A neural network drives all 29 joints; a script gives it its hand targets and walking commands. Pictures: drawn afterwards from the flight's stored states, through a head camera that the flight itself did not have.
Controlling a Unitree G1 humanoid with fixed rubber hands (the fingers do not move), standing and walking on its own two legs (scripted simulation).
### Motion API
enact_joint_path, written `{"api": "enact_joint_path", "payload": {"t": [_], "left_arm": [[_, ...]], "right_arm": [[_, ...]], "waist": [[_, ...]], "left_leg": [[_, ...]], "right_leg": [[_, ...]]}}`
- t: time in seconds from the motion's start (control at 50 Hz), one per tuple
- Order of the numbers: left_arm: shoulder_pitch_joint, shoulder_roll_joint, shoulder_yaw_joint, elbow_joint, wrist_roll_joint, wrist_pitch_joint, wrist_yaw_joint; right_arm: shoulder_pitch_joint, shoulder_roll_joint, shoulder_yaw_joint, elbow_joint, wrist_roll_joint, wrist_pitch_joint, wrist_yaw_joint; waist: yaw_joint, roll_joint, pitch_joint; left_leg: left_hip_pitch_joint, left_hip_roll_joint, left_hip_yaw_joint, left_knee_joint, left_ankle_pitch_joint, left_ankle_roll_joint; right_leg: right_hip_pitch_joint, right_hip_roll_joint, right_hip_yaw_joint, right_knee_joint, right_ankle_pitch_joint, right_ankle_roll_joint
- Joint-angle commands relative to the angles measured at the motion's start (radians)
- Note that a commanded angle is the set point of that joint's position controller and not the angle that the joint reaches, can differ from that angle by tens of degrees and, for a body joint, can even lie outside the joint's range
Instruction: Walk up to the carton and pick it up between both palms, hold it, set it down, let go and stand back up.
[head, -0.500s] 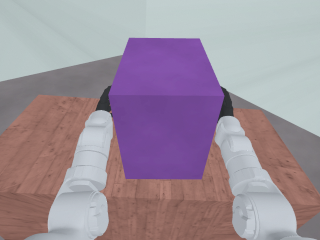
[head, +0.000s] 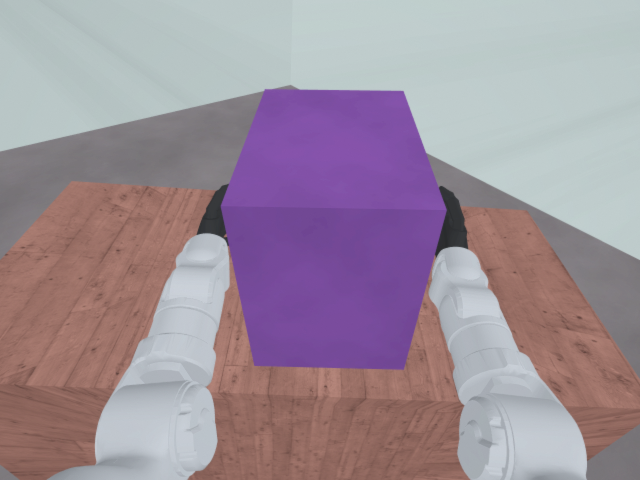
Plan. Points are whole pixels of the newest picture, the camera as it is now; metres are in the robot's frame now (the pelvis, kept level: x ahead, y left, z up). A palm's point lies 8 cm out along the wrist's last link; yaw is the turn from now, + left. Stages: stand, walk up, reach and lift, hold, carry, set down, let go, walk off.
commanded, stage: set down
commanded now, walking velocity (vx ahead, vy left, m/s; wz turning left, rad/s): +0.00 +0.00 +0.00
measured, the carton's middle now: (331, 223) +0.47 -0.03 +0.11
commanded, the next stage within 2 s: none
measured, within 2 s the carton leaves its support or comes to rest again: rests again in 1.76 s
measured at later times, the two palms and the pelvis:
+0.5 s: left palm (223, 249) +0.42 +0.13 +0.10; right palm (446, 261) +0.38 -0.18 +0.12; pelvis +0.01 +0.00 +0.00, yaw +0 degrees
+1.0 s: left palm (227, 262) +0.42 +0.12 +0.08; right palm (442, 276) +0.38 -0.18 +0.09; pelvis +0.01 +0.01 +0.00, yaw -1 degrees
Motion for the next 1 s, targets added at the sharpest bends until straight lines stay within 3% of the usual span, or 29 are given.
{"api": "enact_joint_path", "payload": {"t": [0.0, 0.28, 0.46, 0.78, 0.98], "left_arm": [[-0.816, -0.651, -0.349, -0.193, -0.071, -0.095, -0.132], [-0.796, -0.638, -0.317, -0.135, -0.058, -0.151, -0.132], [-0.783, -0.615, -0.272, -0.074, -0.037, -0.19, -0.128], [-0.765, -0.61, -0.257, -0.01, -0.023, -0.278, -0.119], [-0.766, -0.608, -0.248, 0.031, -0.013, -0.332, -0.117]], "right_arm": [[-0.814, 0.56, 0.286, -0.254, 0.0, -0.092, 0.145], [-0.761, 0.554, 0.233, -0.227, -0.066, -0.12, 0.164], [-0.733, 0.548, 0.191, -0.205, -0.122, -0.145, 0.186], [-0.667, 0.571, 0.169, -0.178, -0.198, -0.206, 0.206], [-0.638, 0.58, 0.156, -0.151, -0.229, -0.239, 0.21]], "waist": [[-0.01, 0.091, -0.517], [-0.015, 0.09, -0.539], [-0.002, 0.086, -0.553], [-0.001, 0.081, -0.632], [0.001, 0.084, -0.639]], "left_leg": [[0.117, 0.001, 0.059, -0.012, 0.375, -0.105], [0.097, 0.01, 0.063, -0.005, 0.401, -0.113], [0.067, 0.017, 0.073, -0.007, 0.398, -0.111], [0.04, 0.03, 0.077, 0.02, 0.481, -0.116], [0.023, 0.036, 0.079, 0.018, 0.472, -0.114]], "right_leg": [[0.231, -0.016, -0.061, 0.052, 0.516, 0.067], [0.21, -0.018, -0.066, 0.065, 0.551, 0.065], [0.202, -0.025, -0.066, 0.074, 0.561, 0.062], [0.197, -0.033, -0.064, 0.1, 0.648, 0.057], [0.177, -0.038, -0.06, 0.095, 0.623, 0.05]]}}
